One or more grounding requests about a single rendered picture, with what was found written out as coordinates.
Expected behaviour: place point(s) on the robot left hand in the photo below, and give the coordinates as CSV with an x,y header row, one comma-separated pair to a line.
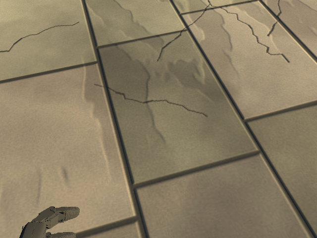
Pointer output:
x,y
47,219

